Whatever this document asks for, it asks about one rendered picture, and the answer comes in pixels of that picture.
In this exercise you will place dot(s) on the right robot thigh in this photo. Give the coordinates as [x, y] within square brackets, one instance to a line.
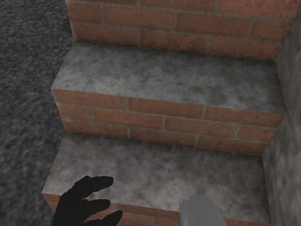
[200, 211]

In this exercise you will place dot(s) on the robot left hand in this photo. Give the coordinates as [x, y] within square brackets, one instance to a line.
[73, 207]

